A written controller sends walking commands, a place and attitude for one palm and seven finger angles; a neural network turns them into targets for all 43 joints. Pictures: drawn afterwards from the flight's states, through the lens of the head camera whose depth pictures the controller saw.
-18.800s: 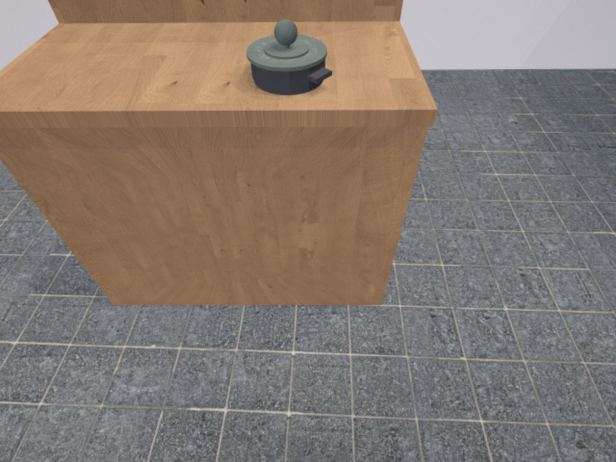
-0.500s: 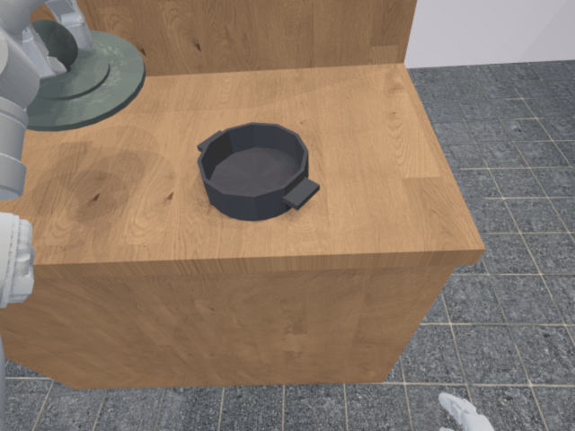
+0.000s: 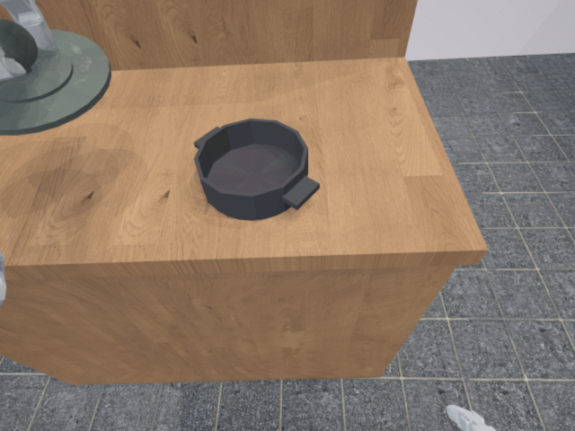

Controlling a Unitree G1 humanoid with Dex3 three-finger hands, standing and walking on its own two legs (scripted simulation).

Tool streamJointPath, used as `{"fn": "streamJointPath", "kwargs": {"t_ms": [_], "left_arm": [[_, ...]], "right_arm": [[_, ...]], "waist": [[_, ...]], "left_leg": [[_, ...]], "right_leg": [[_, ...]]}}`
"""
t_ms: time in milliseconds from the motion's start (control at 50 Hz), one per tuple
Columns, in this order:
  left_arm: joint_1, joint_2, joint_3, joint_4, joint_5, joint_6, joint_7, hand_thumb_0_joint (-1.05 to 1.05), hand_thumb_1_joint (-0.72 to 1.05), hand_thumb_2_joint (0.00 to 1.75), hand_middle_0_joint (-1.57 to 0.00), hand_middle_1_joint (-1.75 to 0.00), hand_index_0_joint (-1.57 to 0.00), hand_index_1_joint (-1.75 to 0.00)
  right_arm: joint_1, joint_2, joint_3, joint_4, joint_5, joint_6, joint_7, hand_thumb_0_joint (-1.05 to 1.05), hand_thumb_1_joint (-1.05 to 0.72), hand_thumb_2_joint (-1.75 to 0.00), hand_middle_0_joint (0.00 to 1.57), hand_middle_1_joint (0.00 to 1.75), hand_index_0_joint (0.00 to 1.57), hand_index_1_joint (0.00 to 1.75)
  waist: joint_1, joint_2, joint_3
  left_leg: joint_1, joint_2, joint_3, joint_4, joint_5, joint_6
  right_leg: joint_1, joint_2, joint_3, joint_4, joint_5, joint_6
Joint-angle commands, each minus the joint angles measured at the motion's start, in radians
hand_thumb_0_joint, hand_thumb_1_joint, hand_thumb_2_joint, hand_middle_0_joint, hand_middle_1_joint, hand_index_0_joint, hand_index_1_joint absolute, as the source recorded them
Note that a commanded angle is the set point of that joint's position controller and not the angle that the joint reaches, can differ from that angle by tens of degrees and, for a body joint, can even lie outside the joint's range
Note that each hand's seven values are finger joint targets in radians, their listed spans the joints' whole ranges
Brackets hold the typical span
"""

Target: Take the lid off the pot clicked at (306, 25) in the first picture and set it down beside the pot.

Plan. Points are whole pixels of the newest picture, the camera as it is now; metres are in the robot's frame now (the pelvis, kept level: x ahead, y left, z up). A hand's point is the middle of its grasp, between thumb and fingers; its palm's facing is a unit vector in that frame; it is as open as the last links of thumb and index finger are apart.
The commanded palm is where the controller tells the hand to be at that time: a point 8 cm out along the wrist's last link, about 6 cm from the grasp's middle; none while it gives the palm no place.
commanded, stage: lower the lid onto the table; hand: left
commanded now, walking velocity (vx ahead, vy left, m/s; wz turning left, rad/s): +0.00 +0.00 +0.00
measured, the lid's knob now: (9, 45) +0.47 +0.31 +0.30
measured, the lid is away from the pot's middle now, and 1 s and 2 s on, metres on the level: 0.25 0.23 0.23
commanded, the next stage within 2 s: none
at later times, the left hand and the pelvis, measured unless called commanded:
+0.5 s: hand (17, 74) +0.43 +0.29 +0.28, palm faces -0.12 -0.09 -0.99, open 7.9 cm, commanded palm +0.40 +0.29 +0.35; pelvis +0.00 +0.00 +0.00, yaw +0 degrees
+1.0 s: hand (44, 108) +0.43 +0.28 +0.24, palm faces -0.21 -0.10 -0.97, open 7.9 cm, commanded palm +0.41 +0.29 +0.31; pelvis -0.01 -0.01 +0.00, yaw +0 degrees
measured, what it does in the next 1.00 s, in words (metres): stands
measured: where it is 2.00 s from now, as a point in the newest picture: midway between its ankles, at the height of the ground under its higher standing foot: outside the picture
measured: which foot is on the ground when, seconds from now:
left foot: down 0.00-1.00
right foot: down 0.00-1.00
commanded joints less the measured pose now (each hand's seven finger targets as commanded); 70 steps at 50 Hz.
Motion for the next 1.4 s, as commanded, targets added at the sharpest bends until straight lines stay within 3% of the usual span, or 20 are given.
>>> {"fn": "streamJointPath", "kwargs": {"t_ms": [0, 60, 100, 180, 240, 300, 380, 440, 480, 580, 660, 700, 780, 860, 880, 1000, 1040, 1080, 1200, 1380], "left_arm": [[-0.621, 0.325, 0.148, -0.301, 0.019, 0.009, 0.075, 0.00, 0.35, 1.36, -1.05, -0.65, -1.03, -0.64], [-0.511, 0.246, 0.098, -0.143, 0.014, 0.038, 0.058, 0.00, 0.35, 1.36, -1.05, -0.65, -1.03, -0.64], [-0.499, 0.280, 0.112, -0.155, 0.019, 0.034, 0.063, 0.00, 0.35, 1.36, -1.05, -0.65, -1.03, -0.64], [-0.491, 0.219, 0.068, -0.204, -0.005, 0.040, 0.066, 0.00, 0.35, 1.36, -1.05, -0.65, -1.03, -0.64], [-0.559, 0.298, 0.137, -0.292, 0.018, 0.039, 0.074, 0.00, 0.35, 1.36, -1.05, -0.65, -1.03, -0.64], [-0.512, 0.335, 0.179, -0.267, 0.019, 0.032, 0.078, 0.00, 0.35, 1.36, -1.05, -0.65, -1.03, -0.64], [-0.413, 0.199, 0.076, -0.200, -0.015, 0.028, 0.069, 0.00, 0.35, 1.36, -1.05, -0.65, -1.03, -0.64], [-0.414, 0.278, 0.149, -0.255, 0.001, 0.024, 0.074, 0.00, 0.35, 1.36, -1.05, -0.65, -1.03, -0.64], [-0.411, 0.231, 0.102, -0.248, -0.019, 0.021, 0.075, 0.00, 0.35, 1.36, -1.05, -0.65, -1.03, -0.64], [-0.455, 0.264, 0.132, -0.301, -0.027, 0.015, 0.090, 0.00, 0.35, 1.36, -1.05, -0.65, -1.03, -0.64], [-0.434, 0.252, 0.125, -0.180, -0.003, 0.009, 0.087, 0.00, 0.35, 1.36, -1.05, -0.65, -1.03, -0.64], [-0.448, 0.294, 0.155, -0.265, -0.001, -0.006, 0.098, 0.00, 0.35, 1.36, -1.05, -0.65, -1.03, -0.64], [-0.379, 0.218, 0.110, -0.223, -0.031, -0.009, 0.096, 0.00, 0.35, 1.36, -1.05, -0.65, -1.03, -0.64], [-0.391, 0.261, 0.130, -0.150, -0.009, -0.019, 0.096, 0.00, 0.35, 1.36, -1.05, -0.65, -1.03, -0.64], [-0.386, 0.224, 0.097, -0.152, -0.028, -0.023, 0.099, 0.00, 0.35, 1.36, -1.05, -0.65, -1.03, -0.64], [-0.458, 0.300, 0.157, -0.214, -0.007, -0.048, 0.116, 0.00, 0.35, 1.36, -1.05, -0.65, -1.03, -0.64], [-0.393, 0.317, 0.175, -0.147, -0.010, -0.056, 0.114, 0.00, 0.35, 1.36, -1.05, -0.65, -1.03, -0.64], [-0.360, 0.255, 0.127, -0.095, -0.026, -0.061, 0.114, 0.00, 0.35, 1.36, -1.05, -0.65, -1.03, -0.64], [-0.410, 0.282, 0.151, -0.213, -0.022, -0.079, 0.121, 0.00, 0.35, 1.36, -1.05, -0.65, -1.03, -0.64], [-0.288, 0.254, 0.151, -0.149, -0.051, -0.091, 0.122, 0.00, 0.35, 1.36, -1.05, -0.65, -1.03, -0.64]], "right_arm": [[-0.056, -0.114, -0.048, -0.130, -0.005, -0.061, -0.001, 0.00, -0.90, -0.90, 0.20, 0.30, 0.20, 0.30], [-0.047, -0.117, -0.044, -0.116, 0.000, -0.059, 0.002, 0.00, -0.90, -0.90, 0.20, 0.30, 0.20, 0.30], [-0.044, -0.126, -0.042, -0.115, 0.002, -0.052, 0.008, 0.00, -0.90, -0.90, 0.20, 0.30, 0.20, 0.30], [-0.061, -0.130, -0.048, -0.130, 0.003, -0.054, 0.008, 0.00, -0.90, -0.90, 0.20, 0.30, 0.20, 0.30], [-0.069, -0.113, -0.043, -0.143, -0.006, -0.067, 0.001, 0.00, -0.90, -0.90, 0.20, 0.30, 0.20, 0.30], [-0.056, -0.117, -0.044, -0.134, -0.009, -0.068, 0.004, 0.00, -0.90, -0.90, 0.20, 0.30, 0.20, 0.30], [-0.064, -0.127, -0.048, -0.138, -0.001, -0.061, 0.010, 0.00, -0.90, -0.90, 0.20, 0.30, 0.20, 0.30], [-0.071, -0.119, -0.044, -0.152, -0.004, -0.061, 0.012, 0.00, -0.90, -0.90, 0.20, 0.30, 0.20, 0.30], [-0.071, -0.128, -0.046, -0.145, -0.002, -0.057, 0.012, 0.00, -0.90, -0.90, 0.20, 0.30, 0.20, 0.30], [-0.063, -0.129, -0.051, -0.143, -0.007, -0.069, 0.003, 0.00, -0.90, -0.90, 0.20, 0.30, 0.20, 0.30], [-0.046, -0.122, -0.046, -0.125, -0.005, -0.064, -0.002, 0.00, -0.90, -0.90, 0.20, 0.30, 0.20, 0.30], [-0.053, -0.123, -0.047, -0.138, -0.009, -0.066, 0.003, 0.00, -0.90, -0.90, 0.20, 0.30, 0.20, 0.30], [-0.050, -0.129, -0.054, -0.139, -0.007, -0.068, 0.004, 0.00, -0.90, -0.90, 0.20, 0.30, 0.20, 0.30], [-0.044, -0.127, -0.047, -0.130, -0.004, -0.058, -0.004, 0.00, -0.90, -0.90, 0.20, 0.30, 0.20, 0.30], [-0.042, -0.137, -0.052, -0.129, -0.003, -0.057, -0.003, 0.00, -0.90, -0.90, 0.20, 0.30, 0.20, 0.30], [-0.015, -0.124, -0.056, -0.126, -0.013, -0.074, -0.011, 0.00, -0.90, -0.90, 0.20, 0.30, 0.20, 0.30], [-0.015, -0.130, -0.053, -0.123, -0.010, -0.069, -0.012, 0.00, -0.90, -0.90, 0.20, 0.30, 0.20, 0.30], [-0.011, -0.139, -0.058, -0.117, -0.010, -0.067, -0.012, 0.00, -0.90, -0.90, 0.20, 0.30, 0.20, 0.30], [-0.010, -0.127, -0.061, -0.126, -0.014, -0.073, -0.008, 0.00, -0.90, -0.90, 0.20, 0.30, 0.20, 0.30], [-0.006, -0.146, -0.068, -0.116, -0.014, -0.064, -0.003, 0.00, -0.90, -0.90, 0.20, 0.30, 0.20, 0.30]], "waist": [[-0.003, 0.103, -0.492], [-0.015, 0.011, -0.385], [-0.005, -0.023, -0.384], [-0.014, 0.010, -0.417], [-0.004, 0.034, -0.495], [0.005, 0.010, -0.467], [-0.011, 0.021, -0.382], [0.009, -0.005, -0.428], [-0.008, 0.028, -0.404], [-0.010, 0.070, -0.434], [-0.016, -0.024, -0.362], [-0.002, 0.017, -0.431], [-0.016, 0.035, -0.406], [-0.019, -0.020, -0.328], [-0.027, 0.011, -0.329], [-0.023, 0.031, -0.434], [-0.017, -0.010, -0.400], [-0.030, 0.018, -0.374], [-0.026, 0.051, -0.434], [-0.028, 0.017, -0.384]], "left_leg": [[0.180, 0.009, -0.033, 0.025, 0.644, 0.018], [0.129, 0.014, -0.027, 0.017, 0.597, 0.017], [0.095, 0.018, -0.022, 0.002, 0.541, 0.009], [0.134, 0.017, -0.028, 0.019, 0.593, 0.016], [0.165, 0.008, -0.030, 0.027, 0.638, 0.022], [0.139, 0.011, -0.031, 0.023, 0.630, 0.016], [0.122, 0.014, -0.028, 0.025, 0.604, 0.012], [0.115, 0.013, -0.026, 0.023, 0.594, 0.018], [0.125, 0.016, -0.031, 0.024, 0.591, 0.013], [0.154, 0.009, -0.041, 0.025, 0.573, 0.014], [0.080, 0.006, -0.028, 0.004, 0.448, 0.014], [0.093, 0.003, -0.029, 0.005, 0.471, 0.011], [0.116, 0.008, -0.037, 0.022, 0.535, 0.014], [0.040, 0.003, -0.015, -0.006, 0.371, 0.017], [0.052, 0.003, -0.021, 0.000, 0.391, 0.015], [0.086, -0.003, -0.025, 0.009, 0.427, 0.021], [0.048, -0.004, -0.019, 0.005, 0.404, 0.023], [0.050, -0.003, -0.018, 0.011, 0.412, 0.021], [0.100, -0.001, -0.030, 0.015, 0.485, 0.022], [0.092, 0.002, -0.029, 0.024, 0.518, 0.022]], "right_leg": [[0.250, 0.046, 0.011, 0.047, 0.300, -0.077], [0.210, 0.048, -0.008, 0.036, 0.285, -0.071], [0.230, 0.047, -0.009, 0.039, 0.273, -0.069], [0.220, 0.041, -0.005, 0.043, 0.290, -0.071], [0.266, 0.044, 0.003, 0.058, 0.317, -0.070], [0.270, 0.046, 0.003, 0.057, 0.319, -0.069], [0.205, 0.042, -0.010, 0.049, 0.288, -0.071], [0.254, 0.044, -0.002, 0.062, 0.300, -0.070], [0.222, 0.043, -0.007, 0.051, 0.285, -0.072], [0.224, 0.049, -0.004, 0.049, 0.258, -0.075], [0.227, 0.054, -0.012, 0.044, 0.228, -0.072], [0.263, 0.051, 0.000, 0.054, 0.243, -0.073], [0.233, 0.050, -0.005, 0.049, 0.261, -0.074], [0.231, 0.052, -0.008, 0.040, 0.211, -0.072], [0.215, 0.050, -0.009, 0.039, 0.211, -0.075], [0.283, 0.053, 0.008, 0.048, 0.257, -0.068], [0.294, 0.051, 0.005, 0.050, 0.268, -0.068], [0.260, 0.050, -0.001, 0.043, 0.263, -0.070], [0.286, 0.053, 0.008, 0.047, 0.295, -0.068], [0.261, 0.055, -0.003, 0.044, 0.313, -0.068]]}}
